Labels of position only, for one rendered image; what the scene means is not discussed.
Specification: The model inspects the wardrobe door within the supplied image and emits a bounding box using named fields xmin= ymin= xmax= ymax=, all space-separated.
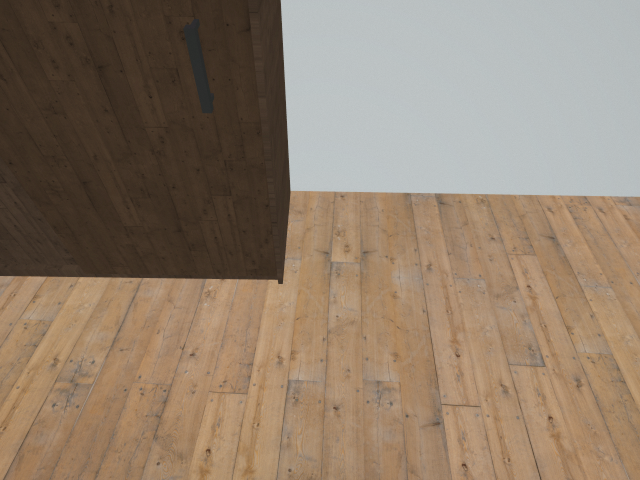
xmin=0 ymin=157 xmax=78 ymax=265
xmin=0 ymin=0 xmax=277 ymax=276

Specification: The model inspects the handle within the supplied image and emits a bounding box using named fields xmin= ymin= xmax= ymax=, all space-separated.
xmin=183 ymin=19 xmax=214 ymax=113

